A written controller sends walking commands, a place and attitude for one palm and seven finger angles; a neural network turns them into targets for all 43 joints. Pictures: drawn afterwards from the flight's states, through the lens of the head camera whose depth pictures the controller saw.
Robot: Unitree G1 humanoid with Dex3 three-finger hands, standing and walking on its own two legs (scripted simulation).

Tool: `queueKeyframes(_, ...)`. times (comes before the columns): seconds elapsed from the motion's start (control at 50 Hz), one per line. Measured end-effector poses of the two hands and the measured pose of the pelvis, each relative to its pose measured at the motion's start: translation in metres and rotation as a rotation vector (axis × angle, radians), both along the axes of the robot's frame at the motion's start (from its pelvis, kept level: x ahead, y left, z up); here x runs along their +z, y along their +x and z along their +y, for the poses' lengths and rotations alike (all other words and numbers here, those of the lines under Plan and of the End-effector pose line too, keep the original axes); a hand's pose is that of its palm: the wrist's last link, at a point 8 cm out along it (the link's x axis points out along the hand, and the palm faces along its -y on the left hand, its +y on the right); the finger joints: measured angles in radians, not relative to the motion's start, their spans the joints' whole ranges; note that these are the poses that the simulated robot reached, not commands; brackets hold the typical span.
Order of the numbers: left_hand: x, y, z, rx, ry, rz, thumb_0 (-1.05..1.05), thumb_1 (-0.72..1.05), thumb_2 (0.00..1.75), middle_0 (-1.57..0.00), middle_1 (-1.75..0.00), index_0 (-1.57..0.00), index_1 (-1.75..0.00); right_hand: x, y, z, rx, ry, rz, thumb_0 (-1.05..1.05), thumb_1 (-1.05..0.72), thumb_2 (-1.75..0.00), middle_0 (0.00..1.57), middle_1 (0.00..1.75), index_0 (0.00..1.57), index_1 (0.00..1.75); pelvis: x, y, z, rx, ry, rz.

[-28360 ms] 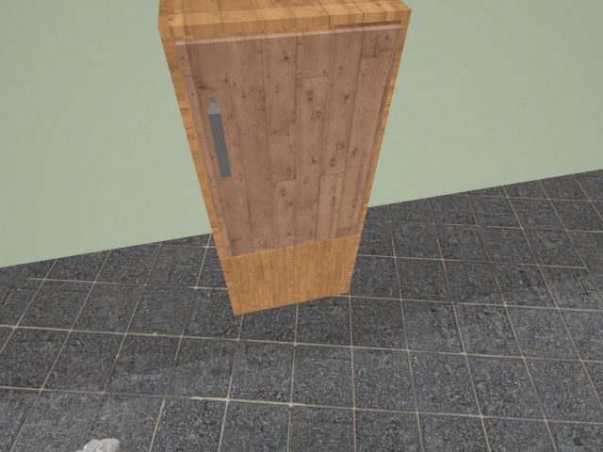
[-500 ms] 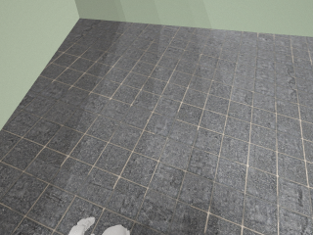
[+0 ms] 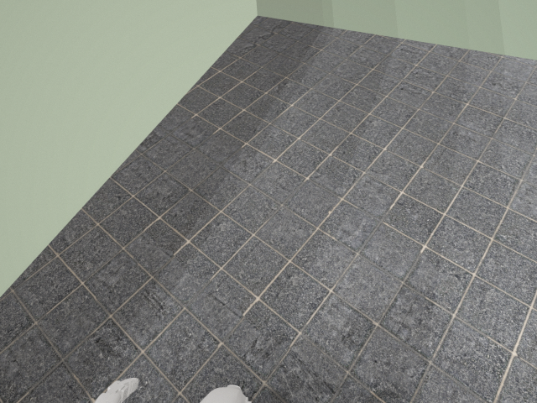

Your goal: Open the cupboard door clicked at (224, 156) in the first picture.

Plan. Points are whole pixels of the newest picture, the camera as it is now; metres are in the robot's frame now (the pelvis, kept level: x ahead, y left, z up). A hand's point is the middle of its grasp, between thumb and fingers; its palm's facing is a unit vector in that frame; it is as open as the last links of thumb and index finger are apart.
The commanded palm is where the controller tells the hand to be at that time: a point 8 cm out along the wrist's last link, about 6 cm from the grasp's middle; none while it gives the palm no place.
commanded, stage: turn to face it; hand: left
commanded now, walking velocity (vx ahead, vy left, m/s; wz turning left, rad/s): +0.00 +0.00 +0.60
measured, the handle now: out of the picture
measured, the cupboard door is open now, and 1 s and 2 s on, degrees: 46 46 46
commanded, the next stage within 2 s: none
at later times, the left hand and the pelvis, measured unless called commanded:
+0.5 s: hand out of the picture +0.00 +0.22 -0.17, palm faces +0.38 -0.89 -0.24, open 7.4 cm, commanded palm none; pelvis +0.03 +0.00 +0.00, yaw +20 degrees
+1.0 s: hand out of the picture +0.05 +0.15 -0.14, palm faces +0.59 -0.77 -0.25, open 7.3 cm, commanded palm none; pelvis +0.09 -0.05 +0.02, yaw +38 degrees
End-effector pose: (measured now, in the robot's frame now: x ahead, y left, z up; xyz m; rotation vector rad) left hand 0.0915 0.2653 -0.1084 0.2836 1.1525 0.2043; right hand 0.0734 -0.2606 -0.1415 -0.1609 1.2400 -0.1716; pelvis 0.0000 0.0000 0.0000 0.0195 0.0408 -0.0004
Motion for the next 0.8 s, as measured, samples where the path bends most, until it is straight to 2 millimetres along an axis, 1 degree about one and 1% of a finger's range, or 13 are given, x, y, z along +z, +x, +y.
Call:
queueKeyframes(0.1,0.006,-0.036,-0.022,0.087,-0.017,0.067,0.01,0.90,0.89,-0.20,-0.30,-0.20,-0.30,0.007,0.033,-0.010,0.069,0.015,0.016,0.01,-0.91,-0.90,0.20,0.30,0.20,0.30,0.011,0.008,-0.014,0.075,0.022,-0.008)
queueKeyframes(0.16,0.004,-0.054,-0.036,0.141,-0.049,0.097,0.01,0.90,0.89,-0.20,-0.30,-0.20,-0.30,0.012,0.054,-0.007,0.123,0.019,0.016,0.01,-0.91,-0.90,0.19,0.30,0.20,0.30,0.015,0.013,-0.019,0.122,0.033,-0.006)
queueKeyframes(0.22,-0.002,-0.072,-0.046,0.201,-0.084,0.117,0.01,0.90,0.89,-0.20,-0.30,-0.20,-0.30,0.015,0.078,0.002,0.190,0.017,0.014,0.01,-0.91,-0.90,0.19,0.30,0.20,0.30,0.016,0.018,-0.021,0.169,0.036,-0.007)
queueKeyframes(0.32,-0.018,-0.106,-0.045,0.312,-0.122,0.160,0.01,0.91,0.89,-0.21,-0.30,-0.20,-0.30,0.019,0.126,0.032,0.314,0.006,-0.033,0.01,-0.91,-0.90,0.19,0.30,0.20,0.30,0.009,0.025,-0.014,0.244,0.026,-0.009)
queueKeyframes(0.38,-0.034,-0.124,-0.034,0.368,-0.143,0.184,0.01,0.91,0.89,-0.21,-0.30,-0.20,-0.30,0.018,0.154,0.053,0.381,-0.009,-0.102,0.01,-0.91,-0.90,0.19,0.30,0.20,0.30,-0.004,0.028,-0.003,0.285,0.008,-0.008)
queueKeyframes(0.42,-0.040,-0.128,-0.025,0.396,-0.140,0.201,0.01,0.91,0.89,-0.21,-0.30,-0.20,-0.30,0.020,0.163,0.063,0.408,-0.015,-0.133,0.01,-0.91,-0.90,0.19,0.30,0.20,0.30,-0.006,0.029,-0.001,0.307,0.008,-0.016)
queueKeyframes(0.48,-0.034,-0.118,-0.012,0.431,-0.123,0.173,0.01,0.91,0.89,-0.20,-0.30,-0.20,-0.30,0.027,0.163,0.069,0.435,-0.030,-0.128,0.00,-0.91,-0.90,0.20,0.30,0.20,0.30,0.000,0.032,0.001,0.342,-0.006,-0.021)
queueKeyframes(0.56,-0.020,-0.092,0.000,0.446,-0.100,0.075,0.01,0.91,0.89,-0.20,-0.30,-0.20,-0.30,0.030,0.158,0.066,0.458,-0.037,-0.080,0.00,-0.91,-0.90,0.20,0.30,0.20,0.30,0.008,0.039,-0.002,0.380,-0.015,-0.021)
queueKeyframes(0.62,-0.010,-0.071,0.003,0.446,-0.077,0.014,0.01,0.91,0.89,-0.20,-0.30,-0.20,-0.30,0.027,0.155,0.059,0.465,-0.031,-0.043,0.00,-0.91,-0.90,0.20,0.30,0.20,0.30,0.011,0.046,-0.008,0.408,-0.018,-0.020)
queueKeyframes(0.68,-0.003,-0.051,0.000,0.445,-0.055,-0.030,0.01,0.91,0.89,-0.20,-0.30,-0.19,-0.30,0.020,0.154,0.047,0.466,-0.021,-0.005,0.00,-0.90,-0.90,0.20,0.30,0.20,0.30,0.010,0.055,-0.017,0.438,-0.016,-0.016)
queueKeyframes(0.74,0.002,-0.035,-0.010,0.448,-0.028,-0.070,0.01,0.91,0.89,-0.20,-0.30,-0.20,-0.30,0.007,0.159,0.032,0.466,-0.009,0.029,0.00,-0.90,-0.90,0.20,0.30,0.20,0.30,0.004,0.067,-0.030,0.473,-0.006,-0.010)
queueKeyframes(0.76,0.002,-0.031,-0.014,0.450,-0.014,-0.084,0.01,0.91,0.89,-0.20,-0.30,-0.20,-0.30,0.001,0.163,0.027,0.468,-0.003,0.037,0.01,-0.90,-0.90,0.20,0.30,0.20,0.30,0.000,0.071,-0.034,0.485,-0.001,-0.007)
queueKeyframes(0.8,0.005,-0.030,-0.025,0.460,-0.003,-0.089,0.01,0.90,0.89,-0.20,-0.30,-0.20,-0.30,-0.005,0.171,0.020,0.477,-0.003,0.056,0.01,-0.90,-0.90,0.20,0.30,0.20,0.30,0.000,0.075,-0.040,0.515,0.002,-0.013)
